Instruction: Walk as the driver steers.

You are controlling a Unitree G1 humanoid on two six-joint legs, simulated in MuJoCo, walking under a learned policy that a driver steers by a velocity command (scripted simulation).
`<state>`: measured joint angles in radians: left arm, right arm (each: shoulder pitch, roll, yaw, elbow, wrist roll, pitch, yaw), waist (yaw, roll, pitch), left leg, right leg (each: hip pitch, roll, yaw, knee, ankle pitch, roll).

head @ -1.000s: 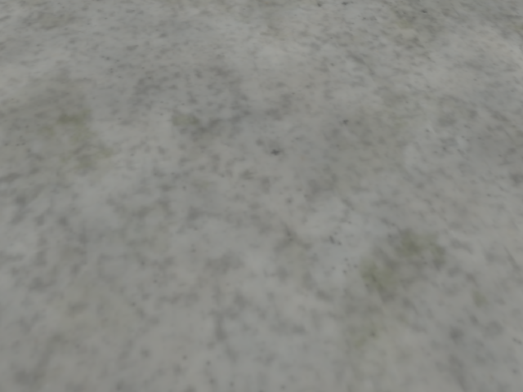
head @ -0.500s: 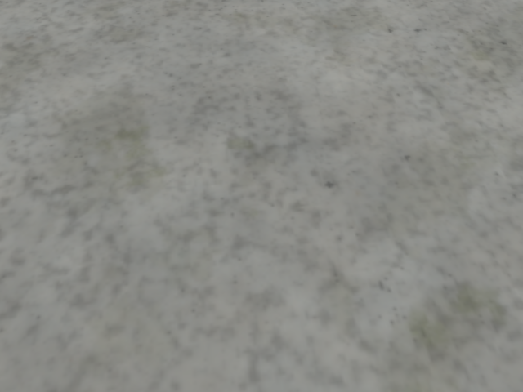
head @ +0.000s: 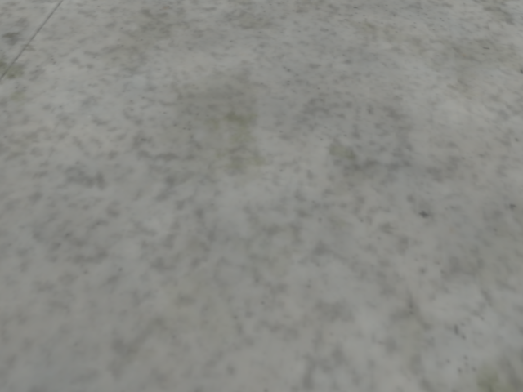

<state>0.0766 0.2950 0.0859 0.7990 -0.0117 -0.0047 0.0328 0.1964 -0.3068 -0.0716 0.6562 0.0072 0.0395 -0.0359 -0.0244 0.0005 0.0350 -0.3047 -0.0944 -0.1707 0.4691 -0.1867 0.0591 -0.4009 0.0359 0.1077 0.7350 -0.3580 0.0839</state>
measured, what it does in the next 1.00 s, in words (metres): walks ahead: right foot, then left foot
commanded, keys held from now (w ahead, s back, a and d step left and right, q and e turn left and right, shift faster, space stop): q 0.16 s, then no key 0.06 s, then w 0.62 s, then no key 0.16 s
